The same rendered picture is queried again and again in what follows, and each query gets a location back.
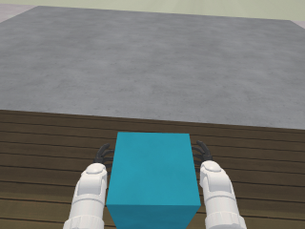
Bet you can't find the robot left hand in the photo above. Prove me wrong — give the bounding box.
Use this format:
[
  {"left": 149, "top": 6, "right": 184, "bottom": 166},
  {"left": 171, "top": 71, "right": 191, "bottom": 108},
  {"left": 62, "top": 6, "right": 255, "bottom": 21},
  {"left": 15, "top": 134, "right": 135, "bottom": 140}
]
[{"left": 92, "top": 143, "right": 115, "bottom": 176}]

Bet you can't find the robot right forearm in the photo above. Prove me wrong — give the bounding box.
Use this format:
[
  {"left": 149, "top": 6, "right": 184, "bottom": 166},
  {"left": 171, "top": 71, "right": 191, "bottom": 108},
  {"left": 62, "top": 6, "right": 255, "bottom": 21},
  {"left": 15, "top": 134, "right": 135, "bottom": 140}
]
[{"left": 199, "top": 160, "right": 247, "bottom": 229}]

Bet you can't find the robot right hand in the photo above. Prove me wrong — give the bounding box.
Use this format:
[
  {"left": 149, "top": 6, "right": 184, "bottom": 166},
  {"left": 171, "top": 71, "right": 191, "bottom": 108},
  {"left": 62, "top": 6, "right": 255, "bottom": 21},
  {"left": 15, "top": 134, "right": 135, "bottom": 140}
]
[{"left": 191, "top": 140, "right": 214, "bottom": 173}]

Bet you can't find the carton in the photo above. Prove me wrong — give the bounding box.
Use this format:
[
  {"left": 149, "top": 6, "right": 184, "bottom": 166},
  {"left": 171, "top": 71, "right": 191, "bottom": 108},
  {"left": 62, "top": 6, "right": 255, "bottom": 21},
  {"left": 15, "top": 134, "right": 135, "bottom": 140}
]
[{"left": 106, "top": 132, "right": 201, "bottom": 229}]

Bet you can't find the robot left forearm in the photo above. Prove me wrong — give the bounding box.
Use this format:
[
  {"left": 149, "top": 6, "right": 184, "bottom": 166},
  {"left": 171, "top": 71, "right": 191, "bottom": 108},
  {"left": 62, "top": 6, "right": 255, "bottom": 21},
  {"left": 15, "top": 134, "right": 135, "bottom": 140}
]
[{"left": 63, "top": 163, "right": 108, "bottom": 229}]

